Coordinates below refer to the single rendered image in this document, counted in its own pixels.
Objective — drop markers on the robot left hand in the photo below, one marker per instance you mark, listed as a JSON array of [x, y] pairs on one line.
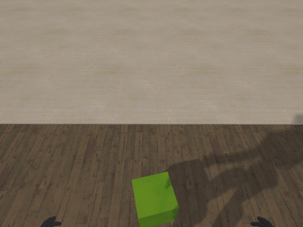
[[51, 223]]

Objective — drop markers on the robot right hand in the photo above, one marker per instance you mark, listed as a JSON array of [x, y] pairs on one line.
[[263, 222]]

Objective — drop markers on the carton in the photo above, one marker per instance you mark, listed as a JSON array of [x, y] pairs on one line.
[[155, 200]]

